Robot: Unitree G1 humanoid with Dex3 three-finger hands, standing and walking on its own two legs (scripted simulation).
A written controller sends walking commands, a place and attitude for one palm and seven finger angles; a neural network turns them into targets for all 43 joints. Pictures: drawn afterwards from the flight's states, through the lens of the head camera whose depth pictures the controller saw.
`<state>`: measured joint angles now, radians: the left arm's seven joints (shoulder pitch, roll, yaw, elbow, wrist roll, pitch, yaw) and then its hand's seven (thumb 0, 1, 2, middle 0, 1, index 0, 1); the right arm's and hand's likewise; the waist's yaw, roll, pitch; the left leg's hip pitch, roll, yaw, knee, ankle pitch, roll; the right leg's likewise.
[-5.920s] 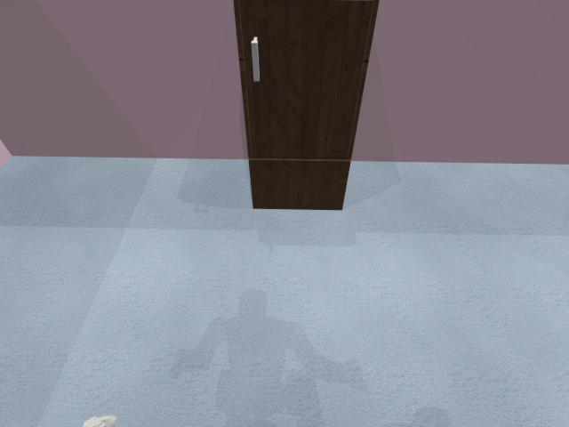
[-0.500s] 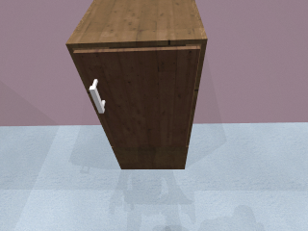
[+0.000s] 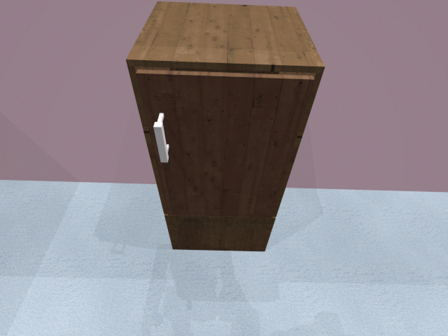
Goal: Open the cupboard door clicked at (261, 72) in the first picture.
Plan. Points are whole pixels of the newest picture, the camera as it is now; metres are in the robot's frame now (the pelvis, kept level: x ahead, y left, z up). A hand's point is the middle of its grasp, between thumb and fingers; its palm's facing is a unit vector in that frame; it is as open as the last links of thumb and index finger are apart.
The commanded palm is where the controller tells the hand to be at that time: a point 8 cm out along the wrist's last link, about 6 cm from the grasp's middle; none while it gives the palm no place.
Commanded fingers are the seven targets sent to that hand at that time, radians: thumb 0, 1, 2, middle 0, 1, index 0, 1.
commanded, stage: come to a stop and stand still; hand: left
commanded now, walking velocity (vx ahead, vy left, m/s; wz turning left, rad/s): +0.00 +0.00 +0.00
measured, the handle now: (162, 138) +0.57 +0.21 -0.01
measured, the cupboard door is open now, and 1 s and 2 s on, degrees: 0 0 0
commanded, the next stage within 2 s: look again from close up in 0.26 s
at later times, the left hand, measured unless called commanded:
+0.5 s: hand out of the picture +0.01 +0.17 -0.19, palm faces +0.01 -0.98 -0.19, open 7.4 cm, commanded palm none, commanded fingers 0.00 0.90 0.90 -0.20 -0.30 -0.20 -0.30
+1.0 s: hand out of the picture -0.01 +0.16 -0.18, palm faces +0.03 -0.98 -0.18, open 7.4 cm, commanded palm none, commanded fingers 0.00 0.90 0.90 -0.20 -0.30 -0.20 -0.30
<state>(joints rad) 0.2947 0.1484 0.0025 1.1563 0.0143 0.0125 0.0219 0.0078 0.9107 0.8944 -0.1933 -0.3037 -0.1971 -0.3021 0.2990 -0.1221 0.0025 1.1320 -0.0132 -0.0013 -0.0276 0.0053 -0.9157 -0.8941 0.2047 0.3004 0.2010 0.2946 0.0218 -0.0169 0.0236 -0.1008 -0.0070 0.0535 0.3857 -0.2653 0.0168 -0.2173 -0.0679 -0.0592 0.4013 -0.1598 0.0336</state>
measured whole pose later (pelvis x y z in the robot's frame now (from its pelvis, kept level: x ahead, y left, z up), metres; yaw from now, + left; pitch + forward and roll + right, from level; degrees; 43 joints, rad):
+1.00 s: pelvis -0.01 -0.01 -0.01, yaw +0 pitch -3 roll +0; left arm 0.31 0.14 0.00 1.10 0.01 -0.01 0.02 0.01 0.91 0.89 -0.19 -0.30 -0.20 -0.30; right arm 0.34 -0.14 0.01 1.09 -0.02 -0.01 -0.02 0.00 -0.91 -0.89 0.20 0.30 0.20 0.29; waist -0.01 0.01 0.03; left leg -0.13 0.01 0.05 0.47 -0.30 0.00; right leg -0.24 -0.06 -0.06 0.48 -0.19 0.01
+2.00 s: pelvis -0.02 -0.01 -0.01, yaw +0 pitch -2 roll +1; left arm 0.29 0.17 -0.01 1.05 0.02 0.01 0.01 0.01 0.91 0.89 -0.19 -0.30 -0.20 -0.30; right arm 0.32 -0.18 0.01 1.01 -0.03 0.00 -0.01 0.01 -0.92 -0.89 0.20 0.30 0.20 0.29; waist 0.00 0.03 0.01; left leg -0.17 0.00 0.07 0.50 -0.30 0.01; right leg -0.29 -0.06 -0.04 0.52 -0.20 0.01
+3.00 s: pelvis +0.01 -0.03 -0.02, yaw +2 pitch +4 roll +1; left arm 0.39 0.14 0.09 0.23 -0.15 -0.20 0.03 0.02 0.87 0.87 -0.20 -0.34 -0.20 -0.34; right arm 0.29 -0.23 -0.04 0.82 0.01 -0.26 -0.06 0.02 -0.92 -0.89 0.21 0.30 0.20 0.29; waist -0.02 0.02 -0.05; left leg -0.31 0.02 0.02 0.62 -0.38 -0.02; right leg -0.42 -0.06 -0.08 0.65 -0.30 -0.01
